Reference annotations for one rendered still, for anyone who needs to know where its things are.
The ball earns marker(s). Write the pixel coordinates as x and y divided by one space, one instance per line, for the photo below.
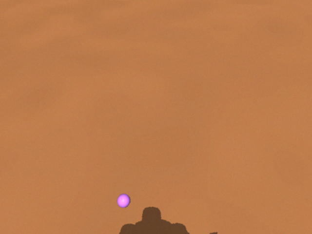
123 200

